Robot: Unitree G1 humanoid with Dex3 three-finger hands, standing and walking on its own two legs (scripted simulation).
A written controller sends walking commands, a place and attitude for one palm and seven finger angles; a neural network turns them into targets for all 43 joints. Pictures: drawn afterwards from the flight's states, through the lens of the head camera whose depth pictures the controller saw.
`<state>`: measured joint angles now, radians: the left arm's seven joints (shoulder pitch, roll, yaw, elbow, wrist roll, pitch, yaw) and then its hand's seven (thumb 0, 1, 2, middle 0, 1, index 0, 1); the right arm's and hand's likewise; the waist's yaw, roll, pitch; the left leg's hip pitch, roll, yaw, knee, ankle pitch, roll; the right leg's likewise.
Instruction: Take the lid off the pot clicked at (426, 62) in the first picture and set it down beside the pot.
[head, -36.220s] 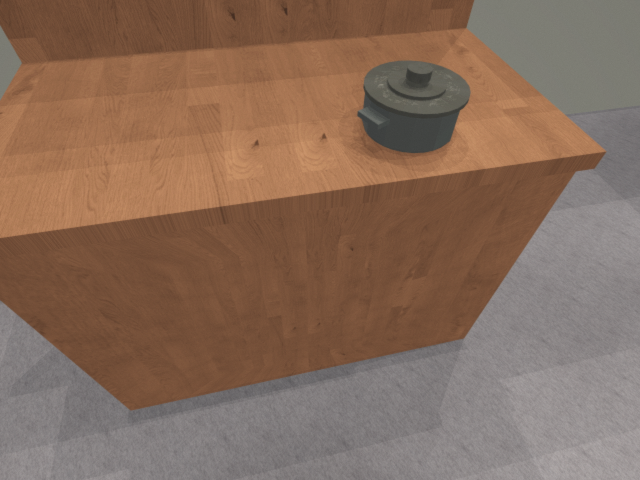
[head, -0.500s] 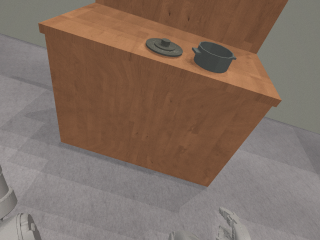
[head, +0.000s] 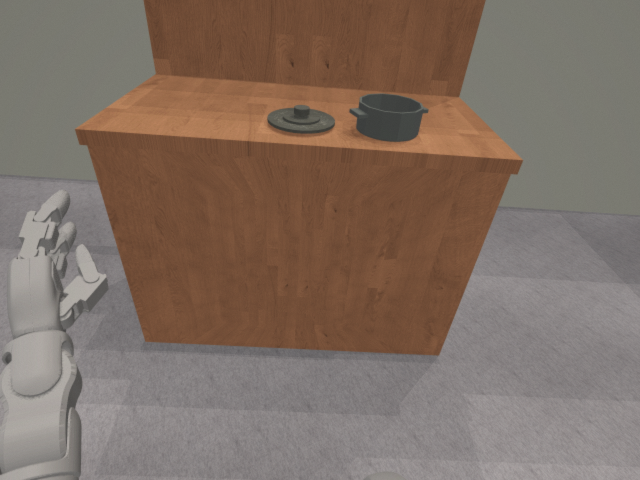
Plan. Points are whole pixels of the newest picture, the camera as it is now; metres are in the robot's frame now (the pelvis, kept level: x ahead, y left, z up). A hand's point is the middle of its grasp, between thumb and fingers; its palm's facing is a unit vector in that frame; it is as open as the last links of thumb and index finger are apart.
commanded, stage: stop stepping back and stand still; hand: left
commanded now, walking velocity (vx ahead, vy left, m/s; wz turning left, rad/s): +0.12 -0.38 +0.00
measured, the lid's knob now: (301, 110) +1.02 +0.02 +0.14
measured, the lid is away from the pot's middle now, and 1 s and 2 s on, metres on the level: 0.24 0.24 0.24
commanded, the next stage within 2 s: let the arm hang, fingers relaxed in 1.70 s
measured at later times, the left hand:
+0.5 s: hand out of the picture +0.08 +0.15 -0.11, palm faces -0.07 -0.96 -0.28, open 7.2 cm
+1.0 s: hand out of the picture +0.19 +0.11 -0.12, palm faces +0.06 -0.95 -0.31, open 7.3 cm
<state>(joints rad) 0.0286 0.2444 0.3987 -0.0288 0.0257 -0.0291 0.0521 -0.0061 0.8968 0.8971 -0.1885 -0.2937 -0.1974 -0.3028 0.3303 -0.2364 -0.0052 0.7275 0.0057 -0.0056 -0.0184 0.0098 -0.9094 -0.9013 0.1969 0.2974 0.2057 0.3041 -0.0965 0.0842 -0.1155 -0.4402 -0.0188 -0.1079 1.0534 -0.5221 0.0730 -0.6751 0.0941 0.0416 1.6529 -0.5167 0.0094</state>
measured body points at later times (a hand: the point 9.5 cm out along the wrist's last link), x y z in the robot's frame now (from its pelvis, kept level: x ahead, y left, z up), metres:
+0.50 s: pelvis +0.04 -0.06 +0.05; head +0.08 -0.08 +0.50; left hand +0.09 +0.19 -0.09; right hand -0.09 -0.29 -0.09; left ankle +0.03 +0.05 -0.67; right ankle -0.03 -0.16 -0.68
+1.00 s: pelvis +0.15 -0.10 +0.04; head +0.24 -0.13 +0.48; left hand +0.19 +0.16 -0.10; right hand +0.22 -0.33 -0.13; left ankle +0.12 +0.04 -0.68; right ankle +0.16 -0.20 -0.69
